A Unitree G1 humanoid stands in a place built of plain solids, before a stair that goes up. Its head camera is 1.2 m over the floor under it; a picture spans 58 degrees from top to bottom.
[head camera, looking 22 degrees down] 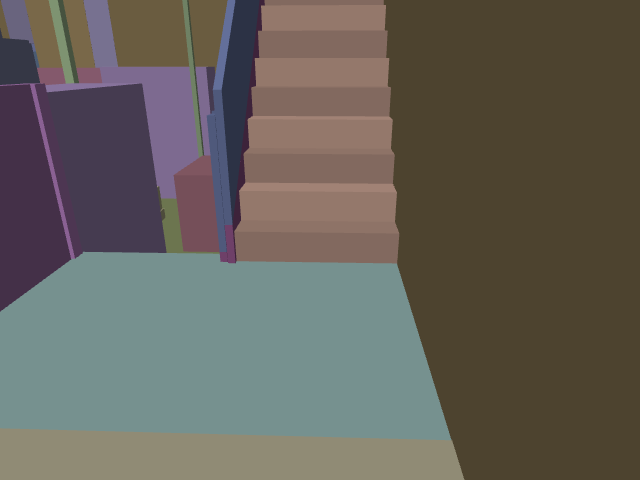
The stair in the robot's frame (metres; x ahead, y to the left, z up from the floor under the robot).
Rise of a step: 0.21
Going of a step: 0.22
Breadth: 1.06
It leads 2 degrees to the right of straight ahead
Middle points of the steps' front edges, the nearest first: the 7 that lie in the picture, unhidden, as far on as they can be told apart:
2.58 0.02 0.21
2.80 0.02 0.42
3.02 0.01 0.63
3.24 0.00 0.84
3.46 -0.01 1.04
3.68 -0.01 1.25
3.90 -0.02 1.46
